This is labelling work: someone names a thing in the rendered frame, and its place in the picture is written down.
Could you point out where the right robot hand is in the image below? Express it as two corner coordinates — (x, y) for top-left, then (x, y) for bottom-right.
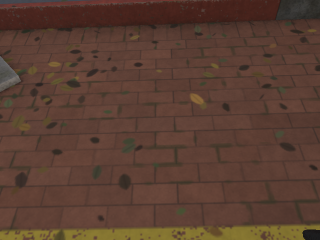
(302, 229), (320, 240)

